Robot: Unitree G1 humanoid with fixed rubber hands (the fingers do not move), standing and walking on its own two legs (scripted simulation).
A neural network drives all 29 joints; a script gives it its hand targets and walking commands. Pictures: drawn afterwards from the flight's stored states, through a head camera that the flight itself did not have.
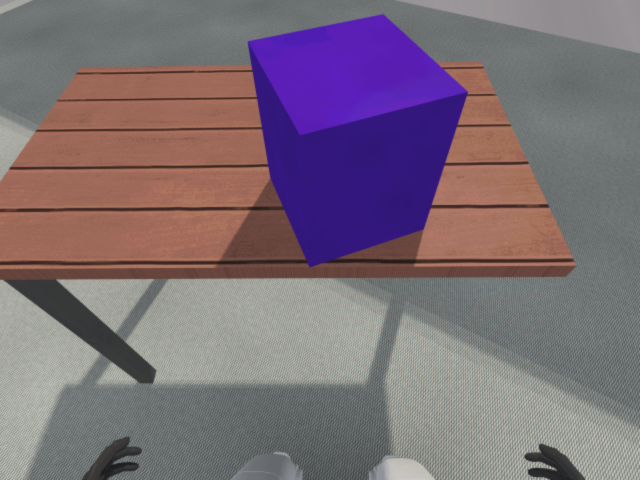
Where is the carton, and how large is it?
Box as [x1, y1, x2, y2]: [248, 14, 467, 266]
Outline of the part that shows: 383,14 248,41 270,177 309,266 423,228 467,91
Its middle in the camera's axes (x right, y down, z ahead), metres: +0.04 -0.14 +0.57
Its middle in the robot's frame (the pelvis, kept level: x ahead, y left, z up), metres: +0.55 -0.01 +0.09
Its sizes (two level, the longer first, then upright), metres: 0.210 0.200 0.250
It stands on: a table, 0.71 m high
